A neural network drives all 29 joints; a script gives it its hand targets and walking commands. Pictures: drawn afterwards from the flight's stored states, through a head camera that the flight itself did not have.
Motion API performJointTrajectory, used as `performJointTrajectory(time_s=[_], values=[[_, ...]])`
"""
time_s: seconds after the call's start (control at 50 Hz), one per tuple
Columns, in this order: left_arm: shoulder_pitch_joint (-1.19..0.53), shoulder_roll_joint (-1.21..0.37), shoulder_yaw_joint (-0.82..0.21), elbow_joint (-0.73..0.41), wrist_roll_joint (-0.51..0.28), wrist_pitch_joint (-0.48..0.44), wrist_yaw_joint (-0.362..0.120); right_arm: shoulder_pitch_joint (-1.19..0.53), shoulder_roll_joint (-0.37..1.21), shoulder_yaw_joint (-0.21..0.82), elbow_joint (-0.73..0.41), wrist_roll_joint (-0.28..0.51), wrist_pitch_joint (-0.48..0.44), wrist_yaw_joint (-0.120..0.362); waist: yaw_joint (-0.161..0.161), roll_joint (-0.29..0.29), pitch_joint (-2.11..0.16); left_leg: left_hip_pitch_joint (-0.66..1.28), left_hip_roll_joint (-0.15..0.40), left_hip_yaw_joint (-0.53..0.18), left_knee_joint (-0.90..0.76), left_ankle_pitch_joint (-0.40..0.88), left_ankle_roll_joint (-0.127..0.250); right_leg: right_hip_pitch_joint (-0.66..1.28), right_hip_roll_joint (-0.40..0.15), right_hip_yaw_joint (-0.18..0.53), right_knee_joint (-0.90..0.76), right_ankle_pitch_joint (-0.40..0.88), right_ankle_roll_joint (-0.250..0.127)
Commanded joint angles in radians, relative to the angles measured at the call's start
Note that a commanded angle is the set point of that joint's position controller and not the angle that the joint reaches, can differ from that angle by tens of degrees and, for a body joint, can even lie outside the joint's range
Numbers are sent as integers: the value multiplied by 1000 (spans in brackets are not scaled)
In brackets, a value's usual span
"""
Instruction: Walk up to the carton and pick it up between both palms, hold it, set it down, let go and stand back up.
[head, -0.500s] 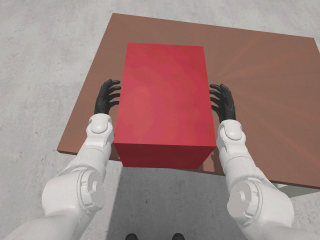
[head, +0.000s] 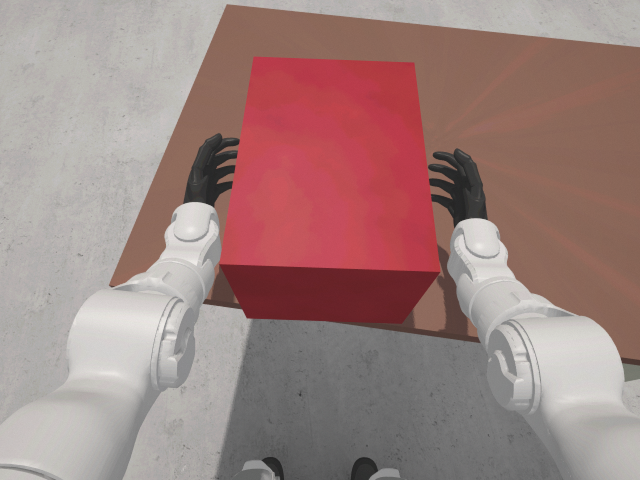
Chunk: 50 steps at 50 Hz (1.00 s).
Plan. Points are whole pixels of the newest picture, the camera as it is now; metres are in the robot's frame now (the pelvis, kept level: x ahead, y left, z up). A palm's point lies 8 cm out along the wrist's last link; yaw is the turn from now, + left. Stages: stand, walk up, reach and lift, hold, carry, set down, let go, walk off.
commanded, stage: set down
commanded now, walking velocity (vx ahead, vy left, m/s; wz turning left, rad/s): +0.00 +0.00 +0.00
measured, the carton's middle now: (329, 192) +0.50 +0.02 -0.01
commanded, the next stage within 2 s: none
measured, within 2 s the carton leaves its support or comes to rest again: neither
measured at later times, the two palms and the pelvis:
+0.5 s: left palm (165, 158) +0.46 +0.21 +0.09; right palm (531, 159) +0.47 -0.20 +0.11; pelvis -0.02 +0.00 +0.00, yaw +2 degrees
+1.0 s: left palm (138, 150) +0.43 +0.21 +0.14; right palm (561, 161) +0.44 -0.21 +0.14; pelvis -0.01 +0.00 +0.03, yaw +0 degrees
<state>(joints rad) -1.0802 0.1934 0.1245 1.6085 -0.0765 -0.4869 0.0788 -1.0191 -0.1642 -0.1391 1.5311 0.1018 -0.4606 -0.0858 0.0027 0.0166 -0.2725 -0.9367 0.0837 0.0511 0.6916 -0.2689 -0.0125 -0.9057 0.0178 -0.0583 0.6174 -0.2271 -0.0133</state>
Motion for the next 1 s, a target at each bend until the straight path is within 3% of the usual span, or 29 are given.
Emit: performJointTrajectory(time_s=[0.0,0.04,0.1,0.14,0.18,0.2,0.26,0.3,0.4,0.42,0.44,0.46,0.48,0.52,0.58,0.6,0.62,0.64,0.66,0.68,0.78,0.8,0.84,0.88,0.9,0.92,0.94,0.96,0.98], values=[[-403,155,-38,-99,-50,-28,-6,-425,-202,48,-132,93,-36,1,-32,9,-820,396,-71,6,55,488,-70,412,24,17,49,573,53],[-410,179,-66,-66,-74,-2,-17,-412,-216,112,-70,133,5,18,15,-30,-720,315,-66,10,30,374,-43,416,24,26,41,460,57],[-493,205,-144,-71,-157,6,-11,-457,-250,160,-75,203,39,39,-13,-19,-716,334,-70,9,36,310,-50,323,33,15,42,329,55],[-512,238,-178,-79,-199,27,-5,-480,-279,185,-73,271,68,62,12,31,-733,370,-68,0,57,310,-52,237,32,9,49,298,36],[-511,222,-232,-89,-265,65,-12,-506,-317,231,-63,334,118,86,-6,-3,-733,409,-59,-11,47,309,-47,211,44,-10,45,262,37],[-524,244,-240,-117,-279,78,-17,-534,-342,257,-150,358,133,93,11,-15,-739,357,-65,-15,33,284,-40,240,35,4,29,252,38],[-529,215,-291,-145,-304,127,-36,-534,-347,282,-175,381,172,122,11,13,-754,451,-53,-27,28,311,-52,195,41,-19,22,231,27],[-521,225,-282,-191,-300,153,-42,-513,-369,287,-190,387,193,132,3,-25,-750,452,-63,-30,17,335,-45,237,41,-20,6,292,39],[-524,232,-262,-292,-260,191,-53,-451,-394,227,-239,354,203,122,-31,39,-786,511,-81,-22,-40,342,-51,309,17,-17,-31,379,49],[-514,210,-252,-315,-258,192,-55,-453,-377,210,-231,334,202,120,-45,-1,-802,537,-77,-26,-57,367,-49,307,18,-23,-53,398,52],[-522,204,-255,-294,-241,202,-55,-447,-387,210,-217,333,203,121,-58,17,-758,520,-85,-22,-68,383,-46,354,20,-12,-63,442,57],[-507,225,-221,-274,-208,210,-57,-456,-390,205,-229,329,211,114,-24,-2,-690,490,-79,-16,-81,351,-37,379,8,-5,-73,436,69],[-525,234,-219,-253,-202,215,-56,-457,-389,188,-217,315,217,105,-38,0,-650,473,-81,-23,-93,325,-28,368,5,1,-75,435,61],[-510,228,-196,-320,-197,205,-48,-447,-371,214,-275,309,207,104,-11,22,-728,500,-84,-6,-107,350,-33,430,8,7,-99,438,57],[-499,233,-194,-400,-175,246,-23,-397,-398,198,-267,344,241,99,-12,76,-724,637,-61,-36,-149,389,-36,411,22,3,-147,407,38],[-500,213,-197,-427,-169,260,-21,-421,-412,184,-285,332,253,98,-28,62,-722,665,-69,-39,-155,402,-46,411,30,-10,-174,375,37],[-451,231,-166,-419,-146,280,-16,-378,-407,199,-304,334,258,97,-6,38,-702,665,-67,-31,-155,428,-42,432,26,-6,-175,424,36],[-424,243,-155,-430,-159,294,-17,-394,-431,198,-336,333,266,92,-28,8,-737,632,-74,-30,-161,433,-43,510,31,-1,-165,467,51],[-383,260,-131,-445,-143,308,-15,-385,-424,207,-349,351,281,87,6,19,-696,631,-76,-27,-184,427,-31,543,28,15,-178,493,60],[-414,250,-136,-447,-149,320,-18,-395,-409,237,-363,366,293,87,7,-23,-691,613,-81,-17,-196,431,-25,582,28,17,-173,511,63],[-358,218,-170,-424,-179,332,-33,-382,-389,280,-365,398,320,99,21,-47,-542,642,-61,-26,-212,366,-15,514,25,18,-205,343,46],[-346,215,-169,-427,-173,335,-37,-385,-378,279,-368,392,323,100,5,-59,-559,655,-68,-28,-216,363,-22,523,35,5,-221,323,50],[-281,218,-148,-428,-166,325,-48,-299,-360,311,-368,394,319,86,20,-93,-525,640,-70,-22,-223,418,-13,601,30,25,-215,434,52],[-258,245,-137,-447,-158,314,-59,-280,-363,282,-358,381,304,78,19,-28,-499,631,-82,1,-233,399,-21,603,31,24,-205,446,63],[-270,248,-140,-464,-151,313,-59,-274,-372,282,-381,370,299,72,-2,-53,-477,629,-81,-13,-241,394,-19,592,28,17,-221,406,58],[-243,238,-132,-474,-139,316,-56,-268,-368,294,-364,386,299,74,10,-26,-456,671,-83,-18,-236,412,-31,588,29,19,-227,403,56],[-225,221,-144,-470,-137,313,-62,-250,-343,288,-366,385,288,77,-10,-26,-425,689,-70,-19,-224,399,-31,567,26,9,-251,361,47],[-195,201,-141,-495,-130,305,-64,-174,-320,292,-364,384,287,77,18,-5,-390,706,-68,-20,-238,405,-24,539,27,26,-246,354,46],[-197,199,-147,-506,-135,306,-61,-222,-344,271,-382,378,281,76,-3,8,-423,750,-74,-23,-230,395,-39,513,35,0,-254,302,43]])
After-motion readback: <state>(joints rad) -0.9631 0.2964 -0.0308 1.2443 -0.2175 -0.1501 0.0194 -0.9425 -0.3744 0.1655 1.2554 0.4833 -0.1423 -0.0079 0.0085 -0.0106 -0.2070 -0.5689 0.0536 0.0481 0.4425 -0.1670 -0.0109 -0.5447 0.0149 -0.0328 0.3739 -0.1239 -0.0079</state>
